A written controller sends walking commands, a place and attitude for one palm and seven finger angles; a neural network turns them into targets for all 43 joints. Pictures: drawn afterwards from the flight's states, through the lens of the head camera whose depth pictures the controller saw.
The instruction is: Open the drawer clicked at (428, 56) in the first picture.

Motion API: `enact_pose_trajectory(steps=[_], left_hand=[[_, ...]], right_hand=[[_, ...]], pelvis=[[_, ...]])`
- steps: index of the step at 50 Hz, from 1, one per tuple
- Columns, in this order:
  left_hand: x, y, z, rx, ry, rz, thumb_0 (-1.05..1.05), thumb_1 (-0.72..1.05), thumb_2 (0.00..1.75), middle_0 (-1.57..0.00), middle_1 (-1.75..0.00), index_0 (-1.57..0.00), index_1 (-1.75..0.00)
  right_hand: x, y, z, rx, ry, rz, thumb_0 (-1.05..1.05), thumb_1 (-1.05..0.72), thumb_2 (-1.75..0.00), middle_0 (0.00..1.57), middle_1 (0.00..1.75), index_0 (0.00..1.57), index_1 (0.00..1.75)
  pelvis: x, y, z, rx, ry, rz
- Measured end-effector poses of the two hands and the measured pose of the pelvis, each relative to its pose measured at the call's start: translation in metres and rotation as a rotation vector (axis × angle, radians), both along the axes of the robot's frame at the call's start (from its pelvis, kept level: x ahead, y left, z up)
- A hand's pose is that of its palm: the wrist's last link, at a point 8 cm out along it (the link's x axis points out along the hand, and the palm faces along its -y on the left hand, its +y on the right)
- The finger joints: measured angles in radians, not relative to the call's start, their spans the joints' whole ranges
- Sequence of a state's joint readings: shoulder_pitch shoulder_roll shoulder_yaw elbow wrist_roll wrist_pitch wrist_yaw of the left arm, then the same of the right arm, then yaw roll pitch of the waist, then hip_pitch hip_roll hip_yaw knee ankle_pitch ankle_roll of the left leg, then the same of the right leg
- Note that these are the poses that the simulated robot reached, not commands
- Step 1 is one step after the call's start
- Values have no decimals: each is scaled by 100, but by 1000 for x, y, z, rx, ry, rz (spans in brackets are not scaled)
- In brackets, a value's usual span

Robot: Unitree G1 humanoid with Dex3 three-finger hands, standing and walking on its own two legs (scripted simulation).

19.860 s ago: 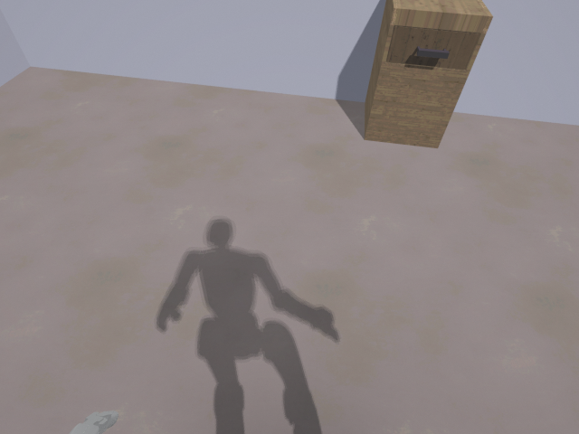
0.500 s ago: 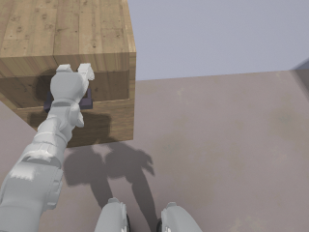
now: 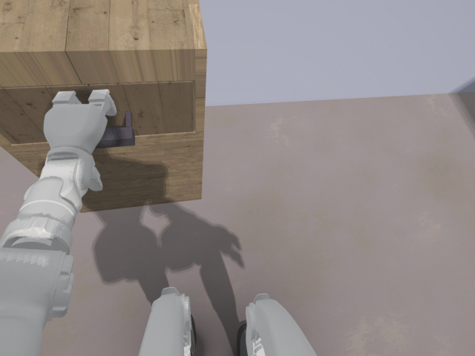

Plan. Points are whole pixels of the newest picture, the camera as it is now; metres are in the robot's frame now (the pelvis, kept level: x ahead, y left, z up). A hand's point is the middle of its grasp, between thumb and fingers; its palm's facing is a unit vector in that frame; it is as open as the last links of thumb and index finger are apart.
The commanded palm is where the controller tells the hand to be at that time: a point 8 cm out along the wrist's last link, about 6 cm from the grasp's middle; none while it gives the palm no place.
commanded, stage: lower the fingers behind the handle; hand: left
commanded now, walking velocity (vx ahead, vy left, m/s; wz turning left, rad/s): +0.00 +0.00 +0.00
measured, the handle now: (96, 128) +0.54 +0.25 -0.08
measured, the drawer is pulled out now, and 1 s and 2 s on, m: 0.00 0.00 0.00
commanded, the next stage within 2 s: close the thumb around the handle in 1.20 s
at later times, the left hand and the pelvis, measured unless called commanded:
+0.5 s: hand (89, 152) +0.48 +0.26 -0.07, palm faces -0.07 -0.05 -1.00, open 13.8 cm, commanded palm +0.47 +0.23 -0.02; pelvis +0.01 +0.00 -0.01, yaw -1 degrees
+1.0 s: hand (90, 160) +0.48 +0.26 -0.09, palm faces -0.05 -0.03 -1.00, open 13.8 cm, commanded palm +0.48 +0.23 -0.04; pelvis -0.01 +0.00 -0.04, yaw -2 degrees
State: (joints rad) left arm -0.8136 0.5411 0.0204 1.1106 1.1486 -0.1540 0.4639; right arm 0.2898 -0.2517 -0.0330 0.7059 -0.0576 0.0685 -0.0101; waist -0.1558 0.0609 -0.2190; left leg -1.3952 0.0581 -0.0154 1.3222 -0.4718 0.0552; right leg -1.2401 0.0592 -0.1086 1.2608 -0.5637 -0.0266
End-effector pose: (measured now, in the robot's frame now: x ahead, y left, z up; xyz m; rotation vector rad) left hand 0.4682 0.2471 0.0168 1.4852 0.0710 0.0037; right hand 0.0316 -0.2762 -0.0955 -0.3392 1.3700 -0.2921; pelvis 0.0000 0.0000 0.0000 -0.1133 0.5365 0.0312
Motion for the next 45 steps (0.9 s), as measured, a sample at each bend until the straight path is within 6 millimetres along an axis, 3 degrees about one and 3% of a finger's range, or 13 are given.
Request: enact_pose_trajectory(steps=[7, 15, 21, 31, 45], left_hand=[[-3, 6, -30, 43, -7, 80, 0, -49, 30, -32, -120, -32, -120], [-10, 15, -27, 56, 41, 98, 0, -49, 30, -31, -117, -32, -120], [-3, 10, -23, 43, 34, 64, 0, -49, 30, -31, -117, -32, -120], [-11, 13, -51, 33, 32, 58, 0, -49, 30, -32, -119, -31, -120], [-8, 15, -57, 63, -17, 91, 0, -49, 30, -30, -120, -32, -119]], right_hand=[[-6, 8, -18, 46, 36, -18, 1, -91, -90, 21, 30, 20, 30], [-7, 26, -26, 107, 67, -20, 1, -91, -90, 21, 30, 20, 30], [-1, 23, -24, 92, 44, -11, 1, -90, -90, 21, 30, 20, 30], [2, 10, -35, 62, 53, 3, 1, -91, -90, 21, 30, 20, 30], [4, 16, -55, 87, 47, 22, 1, -91, -90, 21, 30, 20, 30]], pelvis=[[-2, 3, -10, 6, 30, -30], [2, 2, -6, 11, 23, -22], [6, 1, -8, 5, 24, -20], [3, 1, -24, 2, 44, -32], [-6, 1, -38, -3, 59, -25]])
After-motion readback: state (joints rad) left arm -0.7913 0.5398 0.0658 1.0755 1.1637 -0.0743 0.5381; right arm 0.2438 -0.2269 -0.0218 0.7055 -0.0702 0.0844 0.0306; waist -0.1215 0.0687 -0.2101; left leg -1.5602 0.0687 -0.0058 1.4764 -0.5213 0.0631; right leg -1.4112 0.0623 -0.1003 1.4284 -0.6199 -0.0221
